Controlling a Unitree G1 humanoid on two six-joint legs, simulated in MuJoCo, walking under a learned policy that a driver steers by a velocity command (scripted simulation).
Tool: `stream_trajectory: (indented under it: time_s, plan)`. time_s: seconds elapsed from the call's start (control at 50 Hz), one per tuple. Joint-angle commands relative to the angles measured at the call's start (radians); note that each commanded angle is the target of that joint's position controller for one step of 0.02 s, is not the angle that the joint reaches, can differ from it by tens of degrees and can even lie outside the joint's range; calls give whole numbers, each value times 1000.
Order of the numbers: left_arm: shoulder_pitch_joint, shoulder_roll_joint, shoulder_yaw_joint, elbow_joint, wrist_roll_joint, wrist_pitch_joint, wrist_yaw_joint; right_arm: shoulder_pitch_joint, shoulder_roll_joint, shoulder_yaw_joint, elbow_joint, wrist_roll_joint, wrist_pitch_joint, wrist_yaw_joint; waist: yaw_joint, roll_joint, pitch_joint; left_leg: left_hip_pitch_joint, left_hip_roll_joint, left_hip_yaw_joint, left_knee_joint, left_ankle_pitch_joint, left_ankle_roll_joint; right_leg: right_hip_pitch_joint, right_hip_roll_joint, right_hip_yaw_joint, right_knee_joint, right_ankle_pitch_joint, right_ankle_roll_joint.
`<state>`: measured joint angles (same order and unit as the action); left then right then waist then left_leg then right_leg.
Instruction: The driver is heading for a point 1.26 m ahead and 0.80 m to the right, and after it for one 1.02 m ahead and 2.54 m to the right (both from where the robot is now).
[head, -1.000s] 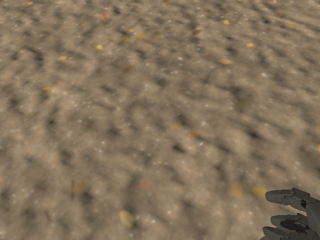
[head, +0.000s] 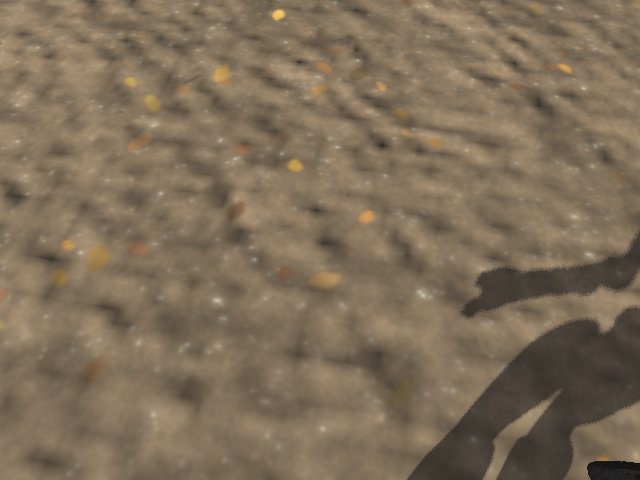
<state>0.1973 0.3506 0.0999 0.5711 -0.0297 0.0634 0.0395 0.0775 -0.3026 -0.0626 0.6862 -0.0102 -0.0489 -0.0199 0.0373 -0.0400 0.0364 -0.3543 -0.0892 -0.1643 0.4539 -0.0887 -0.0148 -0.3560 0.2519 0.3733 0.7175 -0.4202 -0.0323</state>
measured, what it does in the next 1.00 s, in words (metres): steps on the spot, turning right: right foot, then left foot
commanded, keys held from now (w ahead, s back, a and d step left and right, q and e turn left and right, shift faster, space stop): e+shift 0.68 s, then shift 0.32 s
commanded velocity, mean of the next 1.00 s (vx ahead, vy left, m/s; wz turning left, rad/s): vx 0.01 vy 0.00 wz -0.84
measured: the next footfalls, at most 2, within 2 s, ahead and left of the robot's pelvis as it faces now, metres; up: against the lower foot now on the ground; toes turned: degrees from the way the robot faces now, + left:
right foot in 0.44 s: +0.00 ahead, -0.14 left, +0.00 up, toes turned -31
left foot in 0.90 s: +0.18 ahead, +0.00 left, +0.00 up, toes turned -52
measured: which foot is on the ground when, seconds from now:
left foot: down 0.00-0.44, up 0.46-0.88, down 0.90-1.00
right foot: up 0.00-0.42, down 0.44-0.90, up 0.92-1.00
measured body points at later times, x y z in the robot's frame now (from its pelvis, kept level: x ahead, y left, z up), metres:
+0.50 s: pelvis +0.01 -0.02 -0.01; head +0.04 -0.07 +0.44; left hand +0.30 +0.16 -0.07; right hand +0.01 -0.35 -0.11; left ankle +0.07 +0.13 -0.70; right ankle -0.03 -0.11 -0.73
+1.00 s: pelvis +0.06 -0.03 +0.00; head +0.09 -0.04 +0.45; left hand +0.39 +0.00 -0.08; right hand -0.05 -0.32 -0.08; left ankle +0.16 +0.03 -0.73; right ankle -0.05 -0.10 -0.69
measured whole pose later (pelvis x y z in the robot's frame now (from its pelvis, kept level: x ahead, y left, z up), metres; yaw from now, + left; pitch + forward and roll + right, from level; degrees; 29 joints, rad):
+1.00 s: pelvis +0.06 -0.03 +0.00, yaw -49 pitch +2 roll +0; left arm 0.13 0.31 0.06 0.59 0.00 0.04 0.03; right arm 0.15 -0.26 -0.06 0.70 -0.02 -0.02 0.00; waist -0.02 -0.05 0.02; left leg -0.31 -0.03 -0.03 0.54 -0.26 0.02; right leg -0.41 0.12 0.21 0.92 -0.54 0.04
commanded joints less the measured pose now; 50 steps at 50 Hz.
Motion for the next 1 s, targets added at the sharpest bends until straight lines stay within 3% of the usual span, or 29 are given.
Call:
stream_trajectory:
  time_s: [0.02, 0.04, 0.06, 0.08, 0.12, 0.2, 0.3, 0.38, 0.42, 0.44, 0.46, 0.48, 0.5, 0.52, 0.54, 0.56, 0.6, 0.66, 0.7, 0.82, 0.86, 0.88, 0.9, 0.92, 0.94, 0.96, 0.98, 1.0]
  plan:
    - [92, 188, 44, -63, 1, -20, -21, -14, -118, -40, -97, -21, 3, -6, 12, 242, -173, 290, 453, -370, -116, 269, 275, -236, -135, -124, 414, -181, 97]
    - [89, 195, 51, -39, -3, -11, -20, -43, -83, -32, -106, -11, 13, -14, 6, 178, -131, 260, 375, -249, -105, 154, 227, -256, -161, -146, 463, -101, 112]
    - [101, 170, 46, -21, 0, 2, -14, -56, -79, -27, -116, -3, 25, -23, 9, 134, -115, 236, 329, -179, -104, 77, 193, -267, -177, -175, 527, -45, 122]
    - [108, 148, 38, -24, 0, 8, -15, -65, -82, -24, -118, -1, 34, -29, 1, 133, -82, 196, 317, -129, -117, 94, 197, -289, -188, -213, 588, -10, 131]
    - [75, 104, 21, -47, -5, 6, -18, -46, -85, -21, -111, -14, 46, -40, -15, 159, -61, 180, 286, -32, -147, 121, 208, -312, -230, -295, 585, 40, 142]
    - [-3, 72, 7, -82, -3, -6, -19, 16, -109, -34, -89, -20, 56, -44, -67, 184, -100, 299, 337, 33, -161, 164, 249, -355, -319, -335, 462, 70, 169]
    - [-17, 43, -2, -84, 8, -5, -34, -8, -147, -57, -75, -9, 55, -23, -59, 191, -126, 266, 381, 150, -161, 150, 241, -209, -357, -382, 256, 96, 138]
    - [-14, 55, 9, -80, 5, 16, -52, -8, -166, -74, -58, 20, 43, 4, -44, 204, -125, 257, 422, 216, -113, 161, 199, -73, -339, -436, 55, 80, 79]
    - [31, 55, 22, -64, 3, 25, -59, -11, -157, -77, -48, 40, 38, 11, -5, 182, -135, 237, 420, 266, -15, 123, 137, 46, -307, -463, -129, 160, 30]
    - [90, 79, 39, -39, 6, 25, -50, 34, -122, -72, -25, 43, 38, 15, 13, 120, -139, 157, 375, 315, 101, 43, 76, 171, -278, -437, -230, 248, -10]
    - [163, 192, 76, -29, 4, 18, -33, 65, -76, -61, -27, 19, 40, 22, 21, -129, -115, -96, 267, 396, 382, -269, -17, 355, -421, -178, -332, 596, -95]
    - [117, 305, 85, -67, 30, -6, -28, 6, -43, -44, -115, -18, 37, 17, -24, -365, -145, -420, 118, 293, 639, -595, -84, 435, -627, 208, -319, 780, -300]
    - [113, 239, 76, -80, 54, -37, -42, -95, -98, -57, -125, -19, 33, 5, 62, -203, -210, -439, 109, 128, 766, -565, -65, 397, -622, 184, -362, 675, -334]
    - [94, 214, 61, -63, 52, -56, -42, -122, -103, -59, -130, 2, 30, -3, 35, -157, -165, -440, 114, 92, 771, -471, -33, 353, -567, 114, -377, 575, -281]
    - [37, 185, 55, -62, 28, -60, -32, -91, -104, -62, -110, 3, 30, -14, -5, -90, -134, -437, 130, 76, 735, -377, -22, 321, -515, 53, -368, 514, -223]
    - [-12, 153, 42, -70, 8, -53, -23, -65, -121, -67, -99, -5, 33, -21, -30, -89, -125, -413, 133, 70, 698, -321, -25, 284, -494, 19, -356, 529, -196]
    - [-52, 138, 31, -85, 15, -41, -7, -26, -111, -66, -80, -8, 31, -14, -58, -97, -151, -316, 94, 80, 678, -243, -41, 217, -439, -23, -340, 590, -180]
    - [-31, 148, 35, -77, 13, -35, 4, -34, -74, -50, -72, 4, 28, -6, -46, -79, -163, -280, 46, 72, 517, -200, -62, 220, -404, 1, -315, 575, -169]
    - [-43, 154, 37, -77, 11, -30, 8, -36, -67, -43, -68, 7, 29, 0, -43, -97, -166, -249, 35, 64, 420, -187, -69, 219, -397, 22, -296, 527, -162]
    - [-51, 128, 15, -67, 26, -22, -10, -26, -83, -38, -69, 13, 26, 19, -7, -146, -165, -91, 53, 80, 277, -238, -49, 166, -409, 104, -232, 612, -172]
    - [-76, 116, 7, -65, 19, -21, -13, 2, -83, -39, -69, 14, 17, 25, -26, -146, -151, -15, 59, 94, 150, -190, -24, 155, -389, 127, -212, 589, -159]
    - [-90, 106, 2, -64, 14, -21, -12, 29, -78, -39, -62, 11, 12, 29, -50, -136, -140, 68, 65, 103, 22, -69, -5, 127, -363, 120, -200, 521, -132]
    - [-57, 78, -6, -55, 20, -25, -11, 32, -98, -42, -67, -3, 8, 27, -42, -81, -138, 155, 133, 40, -43, 77, 23, 83, -319, 92, -166, 373, -84]
    - [25, 34, -20, -50, 44, -32, -13, 16, -167, -50, -87, -24, 10, 21, 22, 152, -161, 236, 311, -151, -70, 315, 105, 11, -192, -40, 1, 54, -18]
    - [0, 68, -10, -59, 35, -39, -9, 34, -148, -44, -65, -39, 13, 20, 14, 305, -116, 194, 444, -330, -116, 380, 286, -91, -122, -146, 119, -206, 45]
    - [-25, 139, 13, -47, 32, -42, -2, 44, -122, -38, -70, -25, 9, 19, -25, 250, -104, 186, 471, -355, -129, 308, 337, -132, -165, -165, 297, -247, 84]
    - [-50, 148, 22, -38, 23, -39, 0, 53, -119, -38, -66, -11, 11, 12, -36, 197, -102, 198, 429, -301, -118, 241, 310, -160, -170, -169, 391, -205, 99]
    - [-44, 120, 19, -18, 21, -29, 2, 41, -112, -35, -67, 1, 15, 7, -33, 160, -94, 194, 381, -229, -110, 181, 270, -164, -174, -167, 429, -168, 115]
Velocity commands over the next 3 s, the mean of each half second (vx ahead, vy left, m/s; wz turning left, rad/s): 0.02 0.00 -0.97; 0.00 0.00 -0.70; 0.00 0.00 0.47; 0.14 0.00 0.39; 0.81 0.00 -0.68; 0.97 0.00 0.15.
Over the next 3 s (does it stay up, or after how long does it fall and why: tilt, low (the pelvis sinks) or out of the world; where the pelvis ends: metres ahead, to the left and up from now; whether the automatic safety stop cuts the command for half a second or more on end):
stays up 0.66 -0.54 0.01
